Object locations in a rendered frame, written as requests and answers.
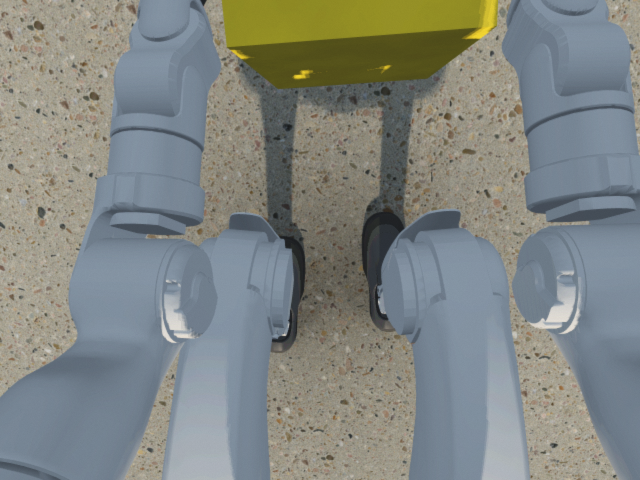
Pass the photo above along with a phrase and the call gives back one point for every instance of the left robot foot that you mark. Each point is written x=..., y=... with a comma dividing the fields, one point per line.
x=283, y=343

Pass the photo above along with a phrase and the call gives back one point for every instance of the carton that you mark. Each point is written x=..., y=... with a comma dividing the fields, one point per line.
x=308, y=43

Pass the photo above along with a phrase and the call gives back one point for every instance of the robot right shin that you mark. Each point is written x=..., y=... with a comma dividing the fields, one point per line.
x=436, y=220

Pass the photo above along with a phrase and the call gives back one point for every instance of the right robot upper arm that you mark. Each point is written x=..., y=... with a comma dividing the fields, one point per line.
x=582, y=284

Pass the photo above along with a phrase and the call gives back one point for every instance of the left robot upper arm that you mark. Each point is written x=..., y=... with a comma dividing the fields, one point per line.
x=134, y=302

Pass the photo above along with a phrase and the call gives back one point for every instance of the robot left forearm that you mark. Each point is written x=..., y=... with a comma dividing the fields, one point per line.
x=158, y=123

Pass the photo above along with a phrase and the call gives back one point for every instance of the robot right forearm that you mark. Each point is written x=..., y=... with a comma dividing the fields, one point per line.
x=578, y=110

